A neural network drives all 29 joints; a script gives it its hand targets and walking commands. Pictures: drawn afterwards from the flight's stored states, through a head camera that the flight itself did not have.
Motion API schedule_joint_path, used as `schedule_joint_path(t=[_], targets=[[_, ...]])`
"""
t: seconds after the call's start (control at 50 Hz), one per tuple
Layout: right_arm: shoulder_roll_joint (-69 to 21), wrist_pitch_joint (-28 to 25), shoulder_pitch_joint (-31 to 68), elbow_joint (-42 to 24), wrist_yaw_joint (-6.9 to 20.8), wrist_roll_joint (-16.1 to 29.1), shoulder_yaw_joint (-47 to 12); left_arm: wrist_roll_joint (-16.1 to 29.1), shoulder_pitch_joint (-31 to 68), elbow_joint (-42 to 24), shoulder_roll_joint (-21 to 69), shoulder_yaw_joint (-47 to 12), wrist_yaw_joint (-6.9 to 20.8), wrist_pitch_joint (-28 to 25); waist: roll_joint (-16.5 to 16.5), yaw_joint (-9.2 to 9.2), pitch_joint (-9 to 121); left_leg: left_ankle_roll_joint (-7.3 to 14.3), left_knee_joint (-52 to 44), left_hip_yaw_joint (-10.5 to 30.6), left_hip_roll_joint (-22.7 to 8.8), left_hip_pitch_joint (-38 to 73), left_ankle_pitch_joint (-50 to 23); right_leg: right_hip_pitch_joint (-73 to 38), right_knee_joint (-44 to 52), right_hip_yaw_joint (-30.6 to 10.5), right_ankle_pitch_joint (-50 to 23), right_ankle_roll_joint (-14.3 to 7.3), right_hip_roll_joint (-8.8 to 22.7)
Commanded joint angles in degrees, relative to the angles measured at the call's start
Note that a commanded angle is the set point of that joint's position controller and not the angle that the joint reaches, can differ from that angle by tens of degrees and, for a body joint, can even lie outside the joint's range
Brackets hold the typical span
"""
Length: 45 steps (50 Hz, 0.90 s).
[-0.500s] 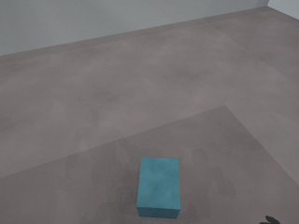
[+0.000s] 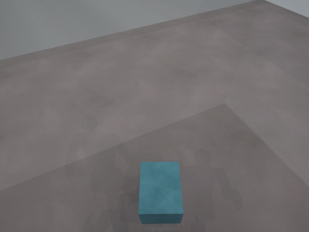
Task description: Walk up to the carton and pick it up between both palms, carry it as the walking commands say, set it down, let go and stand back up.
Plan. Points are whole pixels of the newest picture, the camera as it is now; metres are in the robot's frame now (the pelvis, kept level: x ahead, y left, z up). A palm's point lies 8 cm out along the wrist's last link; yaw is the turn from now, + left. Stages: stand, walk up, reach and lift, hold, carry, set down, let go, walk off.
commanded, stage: walk up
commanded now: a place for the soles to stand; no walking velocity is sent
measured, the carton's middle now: (160, 192) +0.44 +0.01 -0.64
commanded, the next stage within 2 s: reach and lift in 0.14 s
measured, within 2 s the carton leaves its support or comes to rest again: neither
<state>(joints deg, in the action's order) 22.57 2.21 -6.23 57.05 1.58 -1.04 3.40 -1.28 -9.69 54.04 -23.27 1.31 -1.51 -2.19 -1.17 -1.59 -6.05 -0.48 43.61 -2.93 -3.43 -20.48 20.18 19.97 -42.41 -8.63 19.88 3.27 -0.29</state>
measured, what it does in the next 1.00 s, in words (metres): lowers itself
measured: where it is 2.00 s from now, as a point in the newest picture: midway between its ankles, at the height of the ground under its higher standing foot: outside the picture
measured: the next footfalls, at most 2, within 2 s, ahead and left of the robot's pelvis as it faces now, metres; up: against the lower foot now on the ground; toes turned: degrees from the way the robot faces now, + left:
none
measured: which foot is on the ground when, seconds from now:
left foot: down 0.00-1.00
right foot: down 0.00-1.00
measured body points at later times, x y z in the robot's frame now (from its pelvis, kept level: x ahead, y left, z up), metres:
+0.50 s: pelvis +0.00 +0.00 -0.02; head +0.11 +0.01 +0.42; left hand +0.18 +0.28 -0.13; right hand +0.21 -0.28 -0.12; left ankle +0.04 +0.13 -0.71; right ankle +0.04 -0.17 -0.71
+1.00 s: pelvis -0.02 -0.03 -0.06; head +0.18 -0.01 +0.34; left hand +0.30 +0.25 -0.18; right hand +0.31 -0.25 -0.17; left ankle +0.04 +0.13 -0.71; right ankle +0.04 -0.17 -0.71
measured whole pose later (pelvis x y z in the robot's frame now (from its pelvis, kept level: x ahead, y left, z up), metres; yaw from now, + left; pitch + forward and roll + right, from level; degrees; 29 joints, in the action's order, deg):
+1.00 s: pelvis -0.02 -0.03 -0.06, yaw +5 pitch +23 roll +0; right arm 10.9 12.5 19.2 30.3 -3.0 2.2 8.4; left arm -0.4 24.0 38.2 -18.9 10.7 4.8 11.1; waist 0.5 -3.1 -3.4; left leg -3.7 61.9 4.3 -1.1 -63.2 21.4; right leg 61.6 -63.0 -3.4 24.0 3.0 0.1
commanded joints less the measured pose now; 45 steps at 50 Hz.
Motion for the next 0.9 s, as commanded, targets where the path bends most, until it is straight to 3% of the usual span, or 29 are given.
schedule_joint_path(t=[0.0, 0.02, 0.04, 0.06, 0.12, 0.14, 0.16, 0.18, 0.2, 0.22, 0.24, 0.3, 0.34, 0.4, 0.44, 0.46, 0.5, 0.56, 0.58, 0.66, 0.68, 0.7, 0.72, 0.74, 0.76, 0.8, 0.84, 0.86, 0.88], targets=[[13.06, -1.13, 2.17, -4.24, -0.48, 0.21, 2.94, 0.21, 0.76, -4.07, -15.08, 3.40, -0.61, -1.16, 3.26, 0.04, 6.38, 3.84, -8.72, 5.65, -2.12, 4.80, 4.16, 3.96, 10.07, -9.02, -8.48, -9.59, 5.38], [12.50, -1.16, 1.79, -4.12, -0.61, -0.06, 2.82, 0.13, 1.40, -4.05, -14.96, 3.31, -0.75, -1.12, 4.84, -0.49, 6.01, 4.20, -9.39, 6.21, -2.44, 5.95, 2.72, 5.64, 9.44, -9.09, -8.63, -9.67, 5.27], [13.72, -1.36, 1.38, -4.00, -0.54, 0.08, 3.30, 0.00, 1.17, -3.88, -13.95, 3.11, -0.72, -1.07, 1.96, -0.18, 7.22, 4.43, -10.07, 6.48, -3.15, 6.51, 2.79, 4.79, 8.91, -6.76, -8.93, -8.97, 4.13], [13.58, -1.46, 1.23, -4.22, -0.50, 0.11, 3.21, -0.05, 1.42, -4.16, -13.85, 3.10, -0.81, -1.11, 3.90, 0.04, 7.64, 5.75, -11.61, 7.92, -4.19, 5.24, 3.20, 3.34, 7.47, -4.79, -8.95, -8.45, 3.27], [13.98, -1.74, 3.93, -4.60, -0.42, 0.04, 2.99, 0.28, -1.74, -2.85, -13.05, 3.31, -0.74, -0.79, -3.00, 1.50, 7.55, 7.05, -14.57, 9.57, -7.10, 5.40, 3.00, 2.98, 3.81, -0.29, -8.46, -7.58, 1.12], [3.50, -1.33, 17.01, -24.70, -0.85, 1.26, 6.06, -0.36, 17.91, -22.95, -2.61, 5.91, 1.92, 3.35, 2.10, 2.53, -0.47, -0.69, -9.64, 1.30, 6.33, -8.13, 7.83, 7.65, 7.18, 11.50, 4.90, -1.12, -0.31], [4.92, 1.75, 13.52, -27.40, -0.64, -0.73, 6.53, -1.78, 12.94, -21.79, -5.91, 7.68, 2.90, 7.15, 4.45, 3.89, -0.71, -0.29, -9.01, -0.99, 6.64, -4.37, 8.98, 9.25, 9.58, 12.52, 8.37, 0.05, -1.30], [6.07, 3.07, 11.98, -28.05, 0.17, -2.00, 8.37, -2.60, 12.58, -23.05, -6.14, 7.62, 3.42, 9.52, 4.71, 2.65, 1.14, -1.06, -7.33, -2.07, 6.42, 0.14, 8.77, 11.98, 9.36, 14.09, 9.60, -1.11, -1.11], [6.35, 5.69, 9.59, -27.87, 0.43, -2.44, 9.12, -2.90, 9.55, -21.93, -6.12, 8.61, 3.58, 12.68, 6.25, 2.04, -0.73, -2.51, -6.45, -1.57, 7.11, 5.48, 8.19, 16.22, 10.91, 13.74, 12.17, -2.68, -0.39], [7.56, 6.60, 9.05, -28.90, 0.76, -3.78, 11.09, -2.97, 9.25, -23.57, -5.52, 8.58, 3.76, 13.82, 3.76, 0.60, 2.16, -2.14, -7.32, -1.43, 7.09, 7.26, 8.55, 12.59, 9.57, 14.12, 10.13, -3.02, -1.71], [7.45, 7.42, 6.90, -28.03, 0.67, -3.61, 11.49, -3.13, 10.13, -26.50, -6.93, 9.35, 3.97, 14.82, 6.70, -0.42, 6.22, -2.36, -6.27, -2.05, 7.90, 12.51, 6.48, 13.89, 12.10, 13.44, 11.72, -3.54, -0.39], [4.95, 8.44, 4.64, -25.08, 1.27, -4.02, 11.06, -5.29, 10.09, -26.91, -6.13, 9.72, 2.97, 15.60, -1.75, -0.76, 7.93, -1.28, -9.66, -0.04, 5.74, 3.94, 8.06, 3.80, 5.26, 14.87, 4.29, -0.98, -3.55], [5.72, 8.05, 4.24, -23.84, 1.70, -3.98, 11.80, -4.27, 10.51, -26.91, -5.28, 8.47, 2.37, 14.76, -4.66, -1.67, 10.02, -0.23, -11.69, 1.41, 4.63, 0.71, 7.44, -0.70, 1.19, 15.90, -1.35, -0.77, -4.48], [5.23, 6.70, 7.03, -25.25, 1.52, -5.47, 12.57, -5.14, 12.42, -25.85, -2.40, 7.96, 2.20, 13.28, -1.04, -0.65, 9.05, -0.82, -8.15, 1.94, 5.27, -0.25, 1.22, 6.39, -0.47, 15.33, -2.98, -0.36, -4.20], [6.36, 6.22, 7.92, -25.17, 1.25, -4.73, 13.10, -4.10, 12.86, -26.69, -2.36, 8.18, 2.38, 13.00, -2.82, -1.07, 15.60, -1.17, -4.06, 1.88, 5.92, 2.06, -4.65, 8.78, -3.07, 14.98, -4.44, -0.77, -4.27], [5.49, 6.08, 6.37, -24.29, 1.07, -4.69, 12.31, -3.54, 11.87, -26.06, -3.46, 8.01, 2.39, 12.67, -0.68, -0.29, 17.66, -1.92, -1.74, 1.67, 6.97, 3.59, -8.27, 11.05, -2.58, 14.18, -5.36, -0.96, -3.24], [4.11, 4.97, 9.16, -27.33, 0.19, -5.06, 12.94, -2.28, 14.58, -27.29, -1.49, 7.58, 3.08, 11.47, 2.24, -1.24, 19.98, -1.91, 2.35, 0.96, 7.45, 1.82, -12.05, 13.85, -4.07, 13.84, -7.51, -0.44, -3.50], [1.17, 4.62, 9.18, -28.86, -0.87, -2.92, 11.30, -2.07, 16.49, -29.88, -3.97, 8.73, 3.31, 10.69, -0.20, -0.33, 26.85, -2.06, 5.58, 1.37, 7.51, -1.51, -18.40, 16.85, -6.26, 13.12, -14.20, -0.22, -2.77], [1.48, 4.69, 9.09, -31.36, -1.07, -2.41, 10.55, -2.65, 16.88, -29.64, -5.20, 10.43, 3.60, 10.24, 1.90, -0.44, 27.74, -1.72, 6.91, 1.01, 7.69, -2.76, -19.74, 16.30, -7.25, 13.31, -16.39, 0.77, -3.17], [2.43, 5.51, 12.22, -33.21, -1.42, -0.97, 10.74, -1.39, 20.15, -30.92, -5.42, 10.96, 3.61, 10.61, -0.59, -1.58, 33.17, -2.47, 8.31, 1.36, 7.49, -4.76, -18.32, 20.91, -9.33, 12.81, -14.89, -0.07, -2.72], [-0.34, 5.88, 15.32, -34.13, -1.77, 1.09, 8.28, -0.14, 21.81, -31.18, -4.91, 10.35, 4.06, 10.61, -2.21, -0.16, 35.10, -2.29, 9.55, 1.90, 7.38, -5.88, -19.53, 22.03, -10.36, 12.29, -15.41, -0.03, -2.25], [-0.14, 6.03, 13.88, -33.84, -2.25, 1.31, 8.79, 0.33, 21.49, -29.61, -4.48, 10.16, 4.23, 10.62, 0.05, -1.57, 34.62, -2.07, 10.07, 1.67, 7.21, -6.13, -21.29, 21.28, -9.11, 11.93, -18.52, 0.25, -2.68], [1.03, 6.62, 14.81, -34.19, -2.50, 0.05, 9.79, -0.66, 23.29, -28.66, -6.08, 10.74, 4.46, 10.91, 0.06, -1.48, 36.04, -2.73, 10.72, 1.70, 7.42, -7.97, -19.29, 21.66, -10.69, 12.26, -17.49, 0.04, -2.59], [-0.93, 6.68, 16.19, -35.21, -2.73, 1.40, 7.97, 0.41, 25.30, -29.70, -5.12, 10.08, 4.92, 10.46, 0.19, -0.79, 36.69, -1.68, 10.62, 1.74, 6.95, -9.97, -19.06, 21.28, -10.40, 11.34, -17.69, 0.52, -2.35], [-0.08, 7.24, 15.52, -34.55, -2.99, 1.09, 8.90, 0.20, 22.62, -25.98, -4.23, 9.83, 5.02, 11.13, 1.48, -1.85, 37.52, -2.54, 10.86, 1.37, 6.97, -10.66, -18.48, 22.45, -11.01, 12.87, -18.04, 0.53, -2.72], [-2.23, 7.20, 20.00, -35.99, -3.68, 2.71, 6.79, 1.61, 27.81, -26.96, -5.27, 10.77, 5.44, 10.91, 2.18, -0.57, 38.86, -2.19, 11.97, 1.28, 6.96, -15.76, -16.66, 22.82, -10.92, 11.33, -16.67, 0.76, -2.24], [-3.33, 8.10, 22.20, -36.43, -4.28, 2.54, 6.57, 0.87, 30.63, -23.46, -5.72, 10.54, 6.07, 11.59, 4.06, -1.25, 38.71, -1.44, 11.49, 0.44, 7.12, -16.20, -12.24, 23.42, -10.39, 12.17, -13.11, 1.93, -2.48], [-5.01, 8.22, 25.60, -36.58, -4.20, 3.78, 4.77, 0.14, 31.64, -22.50, -5.37, 12.01, 6.19, 11.54, 0.61, 1.51, 37.34, -1.94, 11.22, -0.39, 7.23, -19.10, -11.32, 25.77, -10.46, 11.74, -10.97, 1.60, -2.19], [-3.42, 8.09, 27.51, -36.35, -4.84, 3.17, 6.65, 0.54, 36.57, -25.75, -8.03, 13.24, 6.31, 10.93, 0.26, 0.47, 40.77, -2.02, 12.15, -0.45, 7.44, -19.70, -12.35, 24.62, -10.85, 10.91, -12.17, 1.58, -2.13]])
